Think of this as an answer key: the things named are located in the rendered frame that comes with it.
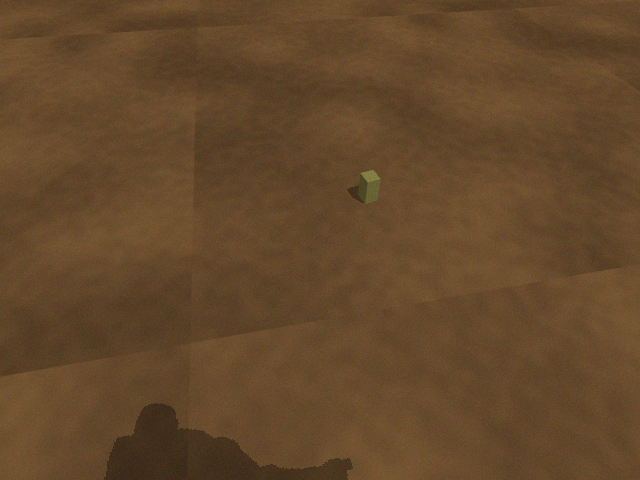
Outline carton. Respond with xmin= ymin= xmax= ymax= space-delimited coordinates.
xmin=358 ymin=170 xmax=381 ymax=204

